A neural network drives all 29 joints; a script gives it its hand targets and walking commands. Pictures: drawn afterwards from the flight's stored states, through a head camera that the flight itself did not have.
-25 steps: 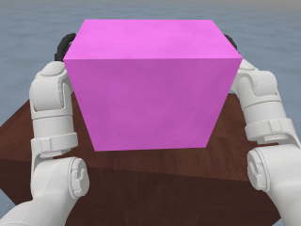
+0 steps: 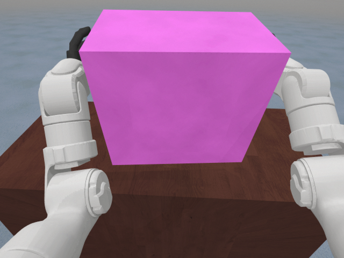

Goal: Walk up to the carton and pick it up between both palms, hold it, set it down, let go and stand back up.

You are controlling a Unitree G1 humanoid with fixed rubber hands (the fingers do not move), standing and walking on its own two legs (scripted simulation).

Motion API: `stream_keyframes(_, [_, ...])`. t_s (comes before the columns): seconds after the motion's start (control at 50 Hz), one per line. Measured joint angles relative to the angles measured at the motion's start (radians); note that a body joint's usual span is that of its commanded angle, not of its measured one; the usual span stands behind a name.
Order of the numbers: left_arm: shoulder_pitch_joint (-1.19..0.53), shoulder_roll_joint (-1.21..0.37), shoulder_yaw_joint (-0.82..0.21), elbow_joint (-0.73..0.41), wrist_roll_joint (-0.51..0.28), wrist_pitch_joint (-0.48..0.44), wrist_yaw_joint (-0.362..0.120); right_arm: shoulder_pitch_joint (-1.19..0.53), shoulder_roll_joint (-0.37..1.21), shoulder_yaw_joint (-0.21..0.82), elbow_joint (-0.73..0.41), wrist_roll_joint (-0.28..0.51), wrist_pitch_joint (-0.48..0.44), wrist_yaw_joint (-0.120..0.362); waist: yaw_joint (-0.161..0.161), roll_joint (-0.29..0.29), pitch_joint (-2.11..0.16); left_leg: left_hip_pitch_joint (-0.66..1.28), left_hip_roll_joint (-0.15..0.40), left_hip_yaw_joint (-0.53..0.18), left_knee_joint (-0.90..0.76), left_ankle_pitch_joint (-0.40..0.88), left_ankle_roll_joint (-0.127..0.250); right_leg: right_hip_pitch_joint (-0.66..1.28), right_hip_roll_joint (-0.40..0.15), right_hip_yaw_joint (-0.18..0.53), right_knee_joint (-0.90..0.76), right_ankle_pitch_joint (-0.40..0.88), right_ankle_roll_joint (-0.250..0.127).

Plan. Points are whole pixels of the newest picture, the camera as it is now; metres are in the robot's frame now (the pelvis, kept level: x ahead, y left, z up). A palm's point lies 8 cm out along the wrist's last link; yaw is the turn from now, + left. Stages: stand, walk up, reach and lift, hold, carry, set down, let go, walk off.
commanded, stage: hold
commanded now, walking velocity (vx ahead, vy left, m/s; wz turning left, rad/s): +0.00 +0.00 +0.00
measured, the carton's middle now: (178, 92) +0.35 +0.00 +0.28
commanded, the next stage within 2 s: none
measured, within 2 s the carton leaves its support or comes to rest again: neither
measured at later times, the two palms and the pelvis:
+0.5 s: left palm (87, 83) +0.36 +0.18 +0.29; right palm (266, 76) +0.38 -0.20 +0.30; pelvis +0.02 -0.01 +0.00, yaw +0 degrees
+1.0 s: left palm (79, 71) +0.35 +0.19 +0.32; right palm (268, 63) +0.37 -0.19 +0.33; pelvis +0.02 -0.01 +0.00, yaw +1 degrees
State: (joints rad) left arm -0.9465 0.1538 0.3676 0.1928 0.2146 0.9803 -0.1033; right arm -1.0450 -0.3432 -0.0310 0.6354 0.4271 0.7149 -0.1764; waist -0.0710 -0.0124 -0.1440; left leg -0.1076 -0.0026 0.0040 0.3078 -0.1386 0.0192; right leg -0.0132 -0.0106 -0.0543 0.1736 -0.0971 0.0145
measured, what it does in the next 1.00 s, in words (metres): stands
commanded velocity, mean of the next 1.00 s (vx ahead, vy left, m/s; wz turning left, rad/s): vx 0.00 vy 0.00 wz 0.00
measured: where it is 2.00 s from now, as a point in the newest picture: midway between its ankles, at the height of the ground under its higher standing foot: outside the picture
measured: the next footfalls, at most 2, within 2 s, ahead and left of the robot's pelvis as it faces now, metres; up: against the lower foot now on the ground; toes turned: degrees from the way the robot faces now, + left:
none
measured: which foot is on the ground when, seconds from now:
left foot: down 0.00-1.00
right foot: down 0.00-1.00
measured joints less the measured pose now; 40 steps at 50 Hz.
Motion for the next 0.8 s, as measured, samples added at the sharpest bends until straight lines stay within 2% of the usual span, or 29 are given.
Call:
stream_keyframes(0.08, [0.020,-0.006,-0.004,0.019,0.004,-0.014,-0.002,0.022,0.014,-0.008,0.007,-0.031,-0.002,0.011,-0.003,-0.003,-0.011,-0.020,-0.005,-0.003,-0.002,0.001,0.003,-0.021,-0.004,-0.004,0.004,-0.005,0.002])
stream_keyframes(0.14, [0.067,-0.004,-0.024,-0.038,-0.012,-0.028,0.007,0.063,0.025,-0.009,-0.040,-0.038,-0.024,0.014,-0.013,-0.004,-0.022,-0.036,-0.005,-0.005,-0.006,0.002,0.003,-0.032,-0.004,-0.005,-0.011,0.001,0.003])
stream_keyframes(0.26, [0.153,-0.031,-0.037,-0.204,-0.021,0.000,0.023,0.144,0.006,0.022,-0.175,0.009,-0.028,-0.004,-0.017,0.000,0.012,-0.003,0.001,0.002,-0.003,-0.016,0.002,0.016,0.002,0.002,-0.045,0.007,0.002])
stream_keyframes(0.36, [0.188,-0.058,-0.021,-0.253,-0.023,0.038,0.029,0.167,-0.018,0.061,-0.208,0.048,0.001,-0.022,-0.013,0.004,0.024,0.010,0.005,0.004,0.007,-0.031,0.001,0.028,0.005,0.006,-0.037,-0.006,0.002])
stream_keyframes(0.46, [0.201,-0.060,-0.009,-0.302,-0.041,0.053,0.038,0.165,-0.018,0.059,-0.251,0.045,0.021,-0.027,-0.012,0.005,0.026,0.012,0.009,0.002,0.011,-0.036,-0.004,0.028,0.010,0.004,-0.026,-0.015,-0.002])
stream_keyframes(0.6, [0.171,-0.054,0.011,-0.295,-0.038,0.086,0.032,0.125,-0.016,0.053,-0.230,0.055,0.051,-0.036,-0.009,-0.002,0.009,0.019,0.015,-0.006,0.009,-0.038,-0.011,0.036,0.017,-0.003,-0.028,-0.020,-0.008])
stream_keyframes(0.8, [0.126,-0.025,0.027,-0.247,-0.027,0.083,-0.007,0.075,-0.011,0.051,-0.203,0.059,0.072,-0.053,-0.010,-0.010,-0.008,0.022,0.012,-0.019,-0.006,-0.025,-0.016,0.038,0.016,-0.016,-0.029,-0.019,-0.012])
